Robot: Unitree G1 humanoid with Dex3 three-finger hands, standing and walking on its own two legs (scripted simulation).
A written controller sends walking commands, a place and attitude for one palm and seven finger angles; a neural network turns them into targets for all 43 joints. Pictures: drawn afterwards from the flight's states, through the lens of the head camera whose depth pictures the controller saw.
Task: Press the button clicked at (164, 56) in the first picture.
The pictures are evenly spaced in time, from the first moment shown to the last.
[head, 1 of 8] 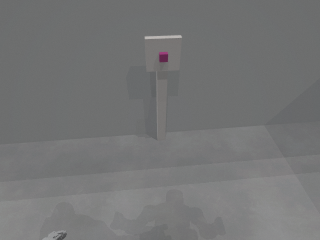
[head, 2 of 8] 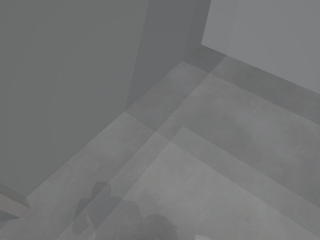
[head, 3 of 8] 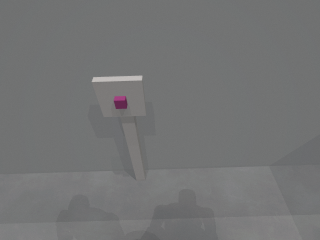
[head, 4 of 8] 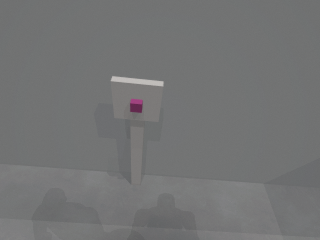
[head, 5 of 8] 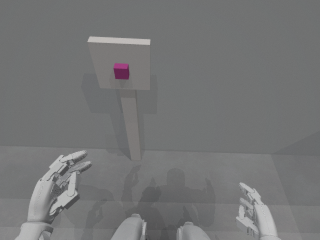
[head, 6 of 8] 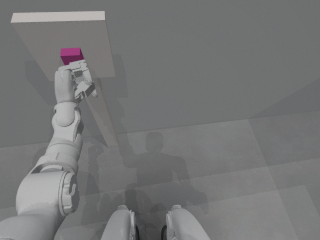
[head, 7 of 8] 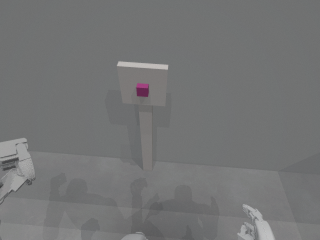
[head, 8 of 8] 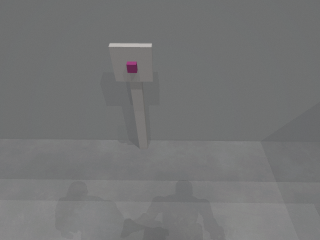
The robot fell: no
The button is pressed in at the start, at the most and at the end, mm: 0 11 0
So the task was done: yes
